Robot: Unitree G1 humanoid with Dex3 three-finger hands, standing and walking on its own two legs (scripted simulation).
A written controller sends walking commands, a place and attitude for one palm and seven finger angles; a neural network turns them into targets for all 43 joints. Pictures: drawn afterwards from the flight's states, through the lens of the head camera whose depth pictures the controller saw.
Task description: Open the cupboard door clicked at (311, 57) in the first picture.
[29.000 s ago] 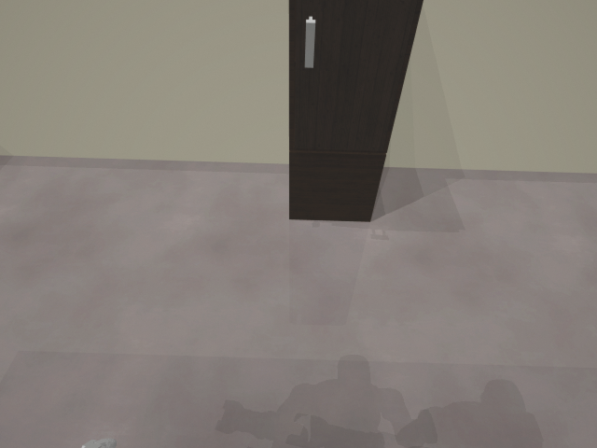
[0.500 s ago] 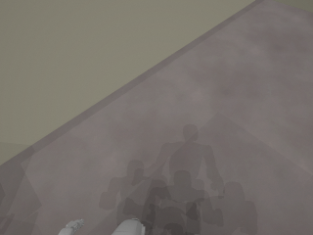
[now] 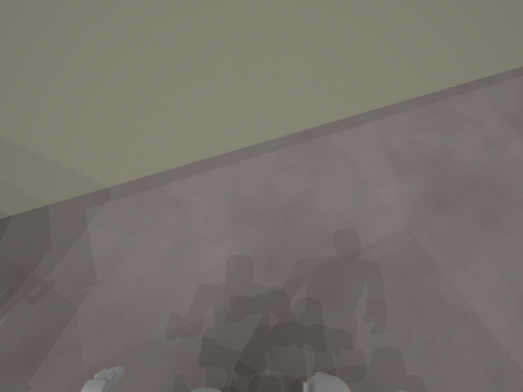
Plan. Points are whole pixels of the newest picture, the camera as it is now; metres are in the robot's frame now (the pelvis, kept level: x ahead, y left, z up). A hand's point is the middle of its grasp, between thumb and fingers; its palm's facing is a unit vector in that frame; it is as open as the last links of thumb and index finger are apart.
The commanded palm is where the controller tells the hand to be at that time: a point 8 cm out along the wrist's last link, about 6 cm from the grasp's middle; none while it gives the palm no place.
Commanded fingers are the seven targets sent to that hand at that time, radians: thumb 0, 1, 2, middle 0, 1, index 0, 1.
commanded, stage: turn to face it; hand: left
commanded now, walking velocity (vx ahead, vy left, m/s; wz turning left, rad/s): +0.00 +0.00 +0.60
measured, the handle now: out of the picture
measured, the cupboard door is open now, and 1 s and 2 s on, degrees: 46 46 46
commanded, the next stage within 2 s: take the last steps up to it in 1.80 s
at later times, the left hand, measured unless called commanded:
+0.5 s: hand out of the picture +0.00 +0.18 -0.19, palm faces +0.35 -0.92 -0.20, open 7.4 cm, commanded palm none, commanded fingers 0.00 0.90 0.90 -0.20 -0.30 -0.20 -0.30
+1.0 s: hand out of the picture +0.02 +0.17 -0.15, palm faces +0.59 -0.76 -0.27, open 7.4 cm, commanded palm none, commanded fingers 0.00 0.90 0.90 -0.20 -0.30 -0.20 -0.30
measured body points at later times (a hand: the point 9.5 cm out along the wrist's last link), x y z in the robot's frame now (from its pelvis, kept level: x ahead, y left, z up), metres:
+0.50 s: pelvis +0.02 -0.02 -0.02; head +0.07 +0.02 +0.43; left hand -0.02 +0.23 -0.17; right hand +0.21 -0.24 -0.14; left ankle +0.00 +0.08 -0.74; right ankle +0.01 -0.17 -0.73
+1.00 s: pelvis +0.05 -0.05 +0.00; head +0.11 -0.03 +0.44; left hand -0.01 +0.21 -0.13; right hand +0.27 -0.23 -0.15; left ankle -0.03 +0.04 -0.66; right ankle +0.10 -0.17 -0.74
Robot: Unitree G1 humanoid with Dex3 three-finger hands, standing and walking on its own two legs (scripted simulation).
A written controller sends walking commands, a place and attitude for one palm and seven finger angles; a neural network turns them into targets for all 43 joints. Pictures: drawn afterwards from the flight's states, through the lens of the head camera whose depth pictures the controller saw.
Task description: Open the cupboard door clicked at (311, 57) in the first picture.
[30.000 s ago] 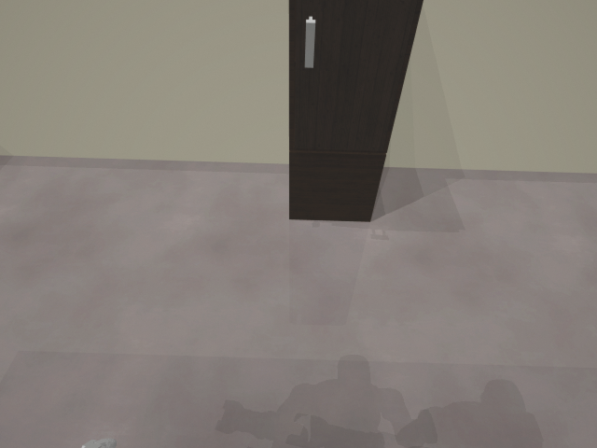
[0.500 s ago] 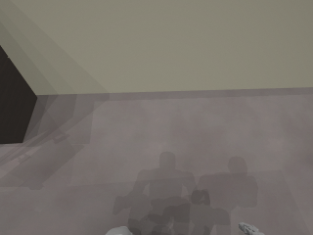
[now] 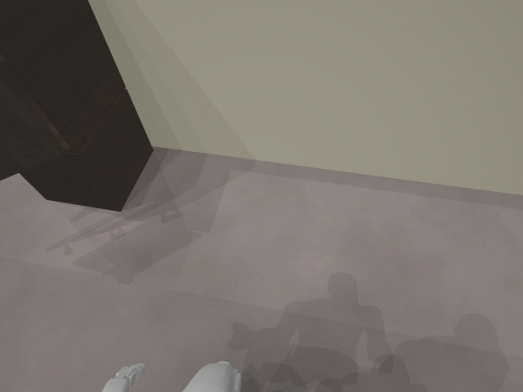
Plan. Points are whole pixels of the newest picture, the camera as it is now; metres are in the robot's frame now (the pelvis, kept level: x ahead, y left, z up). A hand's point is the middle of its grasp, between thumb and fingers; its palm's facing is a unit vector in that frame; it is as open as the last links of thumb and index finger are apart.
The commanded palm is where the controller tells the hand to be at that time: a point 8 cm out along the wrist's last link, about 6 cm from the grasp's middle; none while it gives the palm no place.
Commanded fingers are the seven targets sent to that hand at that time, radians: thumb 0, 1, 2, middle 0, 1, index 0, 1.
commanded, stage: turn to face it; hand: left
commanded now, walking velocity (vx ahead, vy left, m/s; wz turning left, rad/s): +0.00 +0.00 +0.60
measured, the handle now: out of the picture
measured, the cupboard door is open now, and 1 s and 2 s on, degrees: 46 46 46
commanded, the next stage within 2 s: take the last steps up to it in 0.80 s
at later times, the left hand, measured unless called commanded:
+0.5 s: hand out of the picture +0.07 +0.23 -0.16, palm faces +0.32 -0.90 -0.28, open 7.4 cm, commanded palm none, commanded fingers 0.00 0.90 0.90 -0.20 -0.30 -0.20 -0.30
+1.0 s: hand out of the picture -0.04 +0.19 -0.18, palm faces +0.56 -0.80 -0.21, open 7.4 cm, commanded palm none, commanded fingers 0.00 0.90 0.90 -0.20 -0.30 -0.20 -0.30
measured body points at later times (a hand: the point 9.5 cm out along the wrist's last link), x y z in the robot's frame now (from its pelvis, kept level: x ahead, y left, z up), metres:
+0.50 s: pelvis +0.03 -0.01 +0.00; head +0.08 +0.01 +0.44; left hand +0.06 +0.28 -0.13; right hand +0.19 -0.23 -0.15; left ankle +0.01 +0.13 -0.73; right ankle +0.07 -0.14 -0.72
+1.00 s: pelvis +0.05 +0.00 +0.00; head +0.07 +0.05 +0.44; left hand -0.07 +0.23 -0.17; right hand +0.27 -0.15 -0.13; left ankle +0.00 +0.09 -0.73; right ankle +0.08 -0.14 -0.68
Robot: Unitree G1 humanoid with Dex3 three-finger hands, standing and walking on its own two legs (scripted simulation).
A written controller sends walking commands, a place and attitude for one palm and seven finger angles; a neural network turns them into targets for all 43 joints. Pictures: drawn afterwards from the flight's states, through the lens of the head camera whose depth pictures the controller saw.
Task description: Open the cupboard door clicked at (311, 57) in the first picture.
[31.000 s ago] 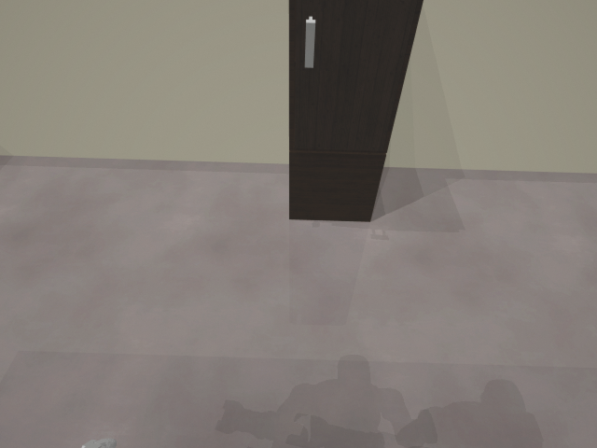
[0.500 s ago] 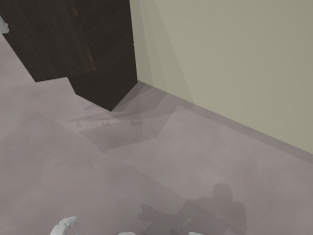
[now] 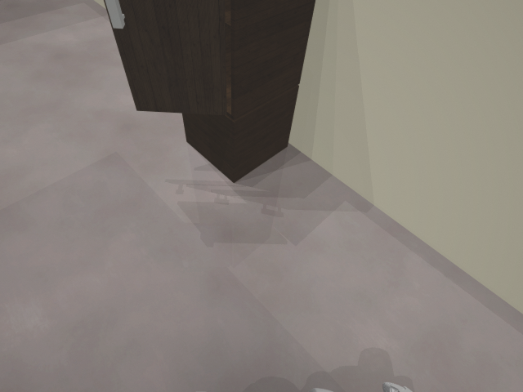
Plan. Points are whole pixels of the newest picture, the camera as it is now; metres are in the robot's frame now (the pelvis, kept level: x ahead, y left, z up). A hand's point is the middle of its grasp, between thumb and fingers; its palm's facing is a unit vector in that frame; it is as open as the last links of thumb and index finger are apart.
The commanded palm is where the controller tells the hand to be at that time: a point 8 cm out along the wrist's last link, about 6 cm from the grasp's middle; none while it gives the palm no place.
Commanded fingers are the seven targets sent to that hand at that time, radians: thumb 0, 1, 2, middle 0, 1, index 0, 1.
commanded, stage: take the last steps up to it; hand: left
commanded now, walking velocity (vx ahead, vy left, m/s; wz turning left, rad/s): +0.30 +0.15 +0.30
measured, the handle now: out of the picture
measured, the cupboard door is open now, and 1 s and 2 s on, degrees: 46 46 46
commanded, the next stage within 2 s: come to a stop and stand still in 1.30 s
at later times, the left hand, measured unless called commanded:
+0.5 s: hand out of the picture +0.03 +0.19 -0.16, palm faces +0.24 -0.96 -0.16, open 7.4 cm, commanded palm none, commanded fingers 0.00 0.90 0.90 -0.20 -0.30 -0.20 -0.30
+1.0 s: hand (121, 253) +0.36 +0.31 -0.15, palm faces +0.14 -0.97 -0.22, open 7.4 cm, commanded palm none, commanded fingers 0.00 0.90 0.90 -0.20 -0.30 -0.20 -0.30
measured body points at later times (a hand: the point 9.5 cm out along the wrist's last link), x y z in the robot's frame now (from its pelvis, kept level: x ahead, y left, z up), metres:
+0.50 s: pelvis +0.10 +0.04 +0.01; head +0.13 +0.05 +0.46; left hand +0.02 +0.24 -0.15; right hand +0.21 -0.20 -0.14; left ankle +0.16 +0.19 -0.70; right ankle +0.02 -0.14 -0.73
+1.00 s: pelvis +0.26 +0.12 +0.00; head +0.27 +0.10 +0.44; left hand +0.35 +0.36 -0.13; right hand +0.25 -0.12 -0.17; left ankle +0.19 +0.19 -0.73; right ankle +0.32 +0.03 -0.74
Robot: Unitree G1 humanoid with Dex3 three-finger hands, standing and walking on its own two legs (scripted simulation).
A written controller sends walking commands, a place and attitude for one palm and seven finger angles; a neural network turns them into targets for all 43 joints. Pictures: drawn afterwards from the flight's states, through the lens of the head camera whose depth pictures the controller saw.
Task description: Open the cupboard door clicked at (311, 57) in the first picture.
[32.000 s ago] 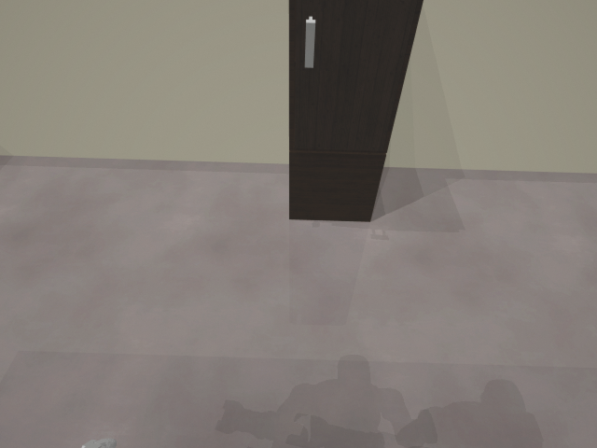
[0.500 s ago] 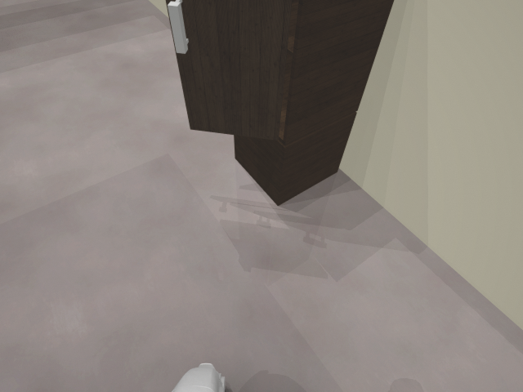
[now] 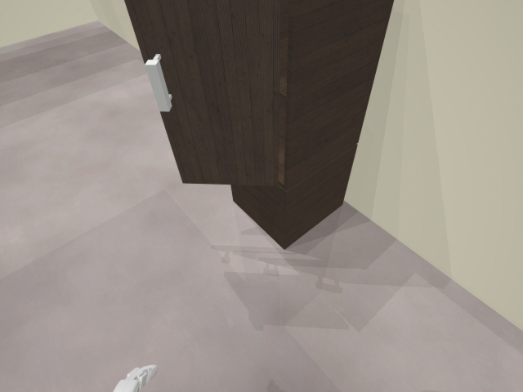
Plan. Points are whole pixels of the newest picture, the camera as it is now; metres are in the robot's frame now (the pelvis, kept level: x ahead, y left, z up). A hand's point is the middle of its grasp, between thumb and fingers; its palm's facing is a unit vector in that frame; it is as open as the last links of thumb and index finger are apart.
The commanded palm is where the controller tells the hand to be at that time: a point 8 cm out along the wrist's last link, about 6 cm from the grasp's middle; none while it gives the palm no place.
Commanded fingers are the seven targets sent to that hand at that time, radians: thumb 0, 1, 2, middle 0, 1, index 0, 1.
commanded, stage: take the last steps up to it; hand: left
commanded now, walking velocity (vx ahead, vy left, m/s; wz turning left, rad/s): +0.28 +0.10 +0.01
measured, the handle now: (161, 82) +0.80 +0.29 +0.07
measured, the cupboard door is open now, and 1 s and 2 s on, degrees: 46 46 46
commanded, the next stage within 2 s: come to a stop and stand still in 0.30 s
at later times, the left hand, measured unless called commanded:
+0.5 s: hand out of the picture +0.15 +0.27 -0.18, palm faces +0.07 -0.98 -0.17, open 7.4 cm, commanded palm none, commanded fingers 0.00 0.90 0.90 -0.20 -0.30 -0.20 -0.30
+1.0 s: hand (152, 310) +0.30 +0.24 -0.15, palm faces -0.03 -0.97 -0.24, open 7.4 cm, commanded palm none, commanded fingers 0.00 0.90 0.90 -0.20 -0.30 -0.20 -0.30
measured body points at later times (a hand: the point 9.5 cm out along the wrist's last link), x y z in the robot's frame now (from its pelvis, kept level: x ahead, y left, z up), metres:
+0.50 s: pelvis +0.17 +0.09 +0.01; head +0.20 +0.12 +0.45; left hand +0.15 +0.33 -0.16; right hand +0.25 -0.14 -0.13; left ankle +0.22 +0.18 -0.73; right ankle +0.11 -0.04 -0.66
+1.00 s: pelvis +0.20 +0.06 +0.01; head +0.23 +0.05 +0.46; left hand +0.30 +0.29 -0.13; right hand +0.20 -0.19 -0.15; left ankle +0.19 +0.17 -0.69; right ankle +0.16 -0.06 -0.73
